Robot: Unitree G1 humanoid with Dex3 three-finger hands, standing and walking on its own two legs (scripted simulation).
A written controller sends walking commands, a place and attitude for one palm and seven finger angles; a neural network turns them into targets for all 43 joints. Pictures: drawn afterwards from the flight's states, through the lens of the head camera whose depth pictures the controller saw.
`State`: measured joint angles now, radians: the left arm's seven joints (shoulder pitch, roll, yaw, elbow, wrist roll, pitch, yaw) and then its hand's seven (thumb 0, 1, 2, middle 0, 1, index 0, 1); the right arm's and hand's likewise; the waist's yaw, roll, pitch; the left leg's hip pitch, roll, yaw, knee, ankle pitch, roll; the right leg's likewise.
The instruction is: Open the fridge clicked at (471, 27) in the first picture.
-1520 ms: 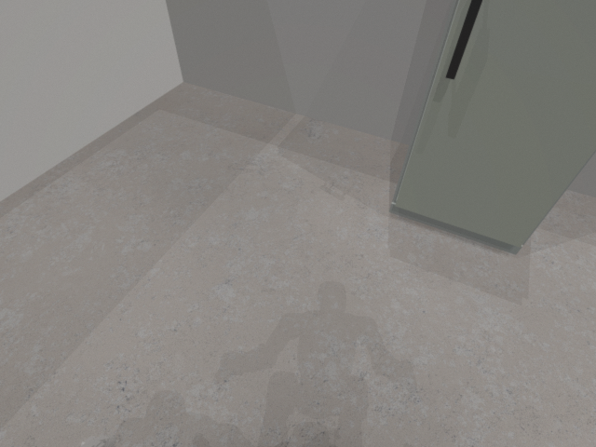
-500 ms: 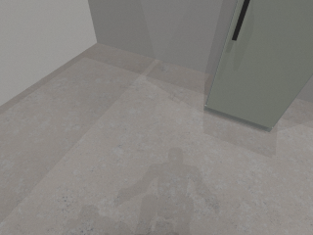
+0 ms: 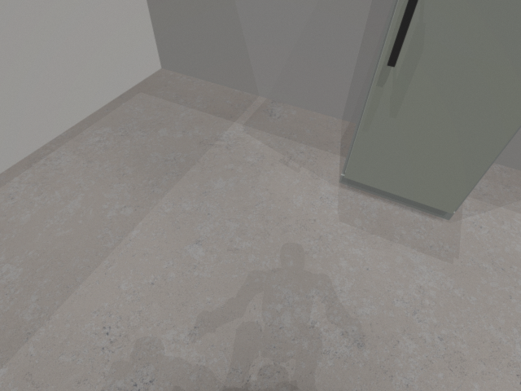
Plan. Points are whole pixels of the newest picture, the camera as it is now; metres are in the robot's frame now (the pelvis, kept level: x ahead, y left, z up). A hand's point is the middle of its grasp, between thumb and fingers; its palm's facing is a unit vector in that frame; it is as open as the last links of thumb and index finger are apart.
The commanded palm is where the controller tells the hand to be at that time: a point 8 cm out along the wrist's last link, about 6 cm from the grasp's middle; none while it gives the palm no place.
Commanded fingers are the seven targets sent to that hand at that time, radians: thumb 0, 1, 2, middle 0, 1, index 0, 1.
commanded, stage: walk to a spot facing it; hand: left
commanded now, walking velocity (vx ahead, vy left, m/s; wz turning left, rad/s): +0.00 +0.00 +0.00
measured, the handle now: (407, 19) +1.20 -0.41 +0.10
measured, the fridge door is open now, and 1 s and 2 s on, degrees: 0 0 0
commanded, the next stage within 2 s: none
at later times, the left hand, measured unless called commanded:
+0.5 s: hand out of the picture +0.09 +0.15 -0.18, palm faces -0.11 -0.97 -0.21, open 7.4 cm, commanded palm none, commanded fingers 0.00 0.90 0.90 -0.20 -0.30 -0.20 -0.30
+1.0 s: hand (200, 263) +0.42 +0.17 -0.18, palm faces -0.40 -0.89 -0.22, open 7.4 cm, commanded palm none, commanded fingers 0.00 0.90 0.90 -0.20 -0.30 -0.20 -0.30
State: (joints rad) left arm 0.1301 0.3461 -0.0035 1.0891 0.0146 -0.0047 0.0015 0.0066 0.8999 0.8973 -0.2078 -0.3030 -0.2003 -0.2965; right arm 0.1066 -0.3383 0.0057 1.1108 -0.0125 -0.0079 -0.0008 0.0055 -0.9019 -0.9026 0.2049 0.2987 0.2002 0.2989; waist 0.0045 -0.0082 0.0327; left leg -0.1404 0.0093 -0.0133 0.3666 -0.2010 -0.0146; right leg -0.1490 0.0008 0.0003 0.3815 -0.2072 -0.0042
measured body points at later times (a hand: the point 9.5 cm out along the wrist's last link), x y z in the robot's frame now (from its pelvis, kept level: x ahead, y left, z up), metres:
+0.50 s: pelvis +0.08 -0.03 -0.01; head +0.09 -0.04 +0.44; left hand +0.10 +0.20 -0.16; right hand +0.05 -0.28 -0.17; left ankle +0.07 +0.10 -0.67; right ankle +0.03 -0.11 -0.75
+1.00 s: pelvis +0.28 -0.01 -0.01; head +0.31 +0.01 +0.44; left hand +0.44 +0.21 -0.16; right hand +0.25 -0.25 -0.14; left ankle +0.35 +0.07 -0.75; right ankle +0.21 -0.11 -0.65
